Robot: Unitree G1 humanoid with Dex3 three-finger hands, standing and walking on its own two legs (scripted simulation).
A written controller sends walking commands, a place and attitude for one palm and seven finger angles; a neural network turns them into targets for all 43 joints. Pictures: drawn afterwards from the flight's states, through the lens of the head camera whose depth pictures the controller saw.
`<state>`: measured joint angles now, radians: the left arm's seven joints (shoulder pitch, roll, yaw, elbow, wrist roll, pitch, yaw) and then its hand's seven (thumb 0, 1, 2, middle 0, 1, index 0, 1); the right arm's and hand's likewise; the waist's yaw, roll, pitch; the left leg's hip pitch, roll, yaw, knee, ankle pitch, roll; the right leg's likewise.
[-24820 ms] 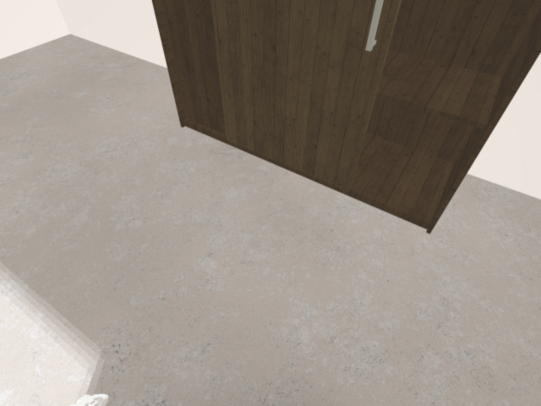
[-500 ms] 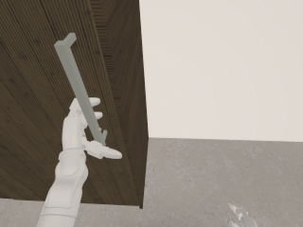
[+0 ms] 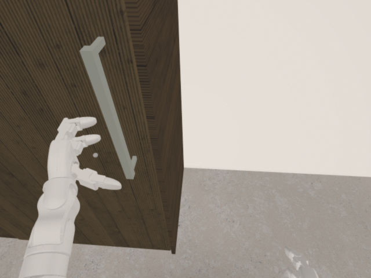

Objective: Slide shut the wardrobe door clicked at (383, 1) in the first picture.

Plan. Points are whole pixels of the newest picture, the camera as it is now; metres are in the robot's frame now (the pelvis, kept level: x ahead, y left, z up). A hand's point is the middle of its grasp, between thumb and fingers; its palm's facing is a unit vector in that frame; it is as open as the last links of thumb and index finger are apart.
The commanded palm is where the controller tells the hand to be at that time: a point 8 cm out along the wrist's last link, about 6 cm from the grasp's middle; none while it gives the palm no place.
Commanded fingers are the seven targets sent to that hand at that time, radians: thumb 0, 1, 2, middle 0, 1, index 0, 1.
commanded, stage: slip the hand off the handle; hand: left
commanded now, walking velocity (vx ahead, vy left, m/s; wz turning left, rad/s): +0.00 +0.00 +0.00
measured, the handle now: (117, 122) +0.37 +0.17 +0.17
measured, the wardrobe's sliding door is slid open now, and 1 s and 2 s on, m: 0.00 0.00 0.00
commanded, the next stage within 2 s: draw the hand back to the body in 0.74 s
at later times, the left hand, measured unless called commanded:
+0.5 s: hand (78, 185) +0.25 +0.22 +0.12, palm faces +0.29 -0.95 -0.12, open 14.6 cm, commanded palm +0.21 +0.27 +0.13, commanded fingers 0.00 -0.55 0.20 -0.25 -1.15 -0.25 -1.15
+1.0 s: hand (79, 211) +0.20 +0.20 +0.12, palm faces +0.07 -0.99 -0.11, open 14.6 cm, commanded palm +0.17 +0.27 +0.14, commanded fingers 0.00 -0.55 0.20 -0.25 -1.15 -0.25 -1.15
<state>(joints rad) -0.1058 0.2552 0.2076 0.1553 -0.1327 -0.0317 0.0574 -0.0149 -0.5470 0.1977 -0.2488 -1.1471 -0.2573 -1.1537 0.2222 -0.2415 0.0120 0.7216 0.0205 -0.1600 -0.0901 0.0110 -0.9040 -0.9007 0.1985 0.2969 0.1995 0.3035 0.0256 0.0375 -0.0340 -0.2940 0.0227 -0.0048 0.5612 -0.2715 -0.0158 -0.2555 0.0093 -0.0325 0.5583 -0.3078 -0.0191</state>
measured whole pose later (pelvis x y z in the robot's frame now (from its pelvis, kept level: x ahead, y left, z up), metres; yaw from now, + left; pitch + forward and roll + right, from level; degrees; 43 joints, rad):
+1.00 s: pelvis -0.01 -0.01 +0.00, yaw +2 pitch -3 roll -1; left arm 0.31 0.30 0.20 -0.21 -0.29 -0.01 -0.24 -0.02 -0.55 0.20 -0.25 -1.15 -0.26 -1.15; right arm 0.21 -0.25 0.06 0.70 0.03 -0.28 -0.12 0.01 -0.90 -0.90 0.20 0.30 0.20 0.30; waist 0.06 0.07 0.00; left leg -0.26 0.02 -0.04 0.58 -0.27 -0.02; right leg -0.19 0.01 -0.07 0.55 -0.31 -0.03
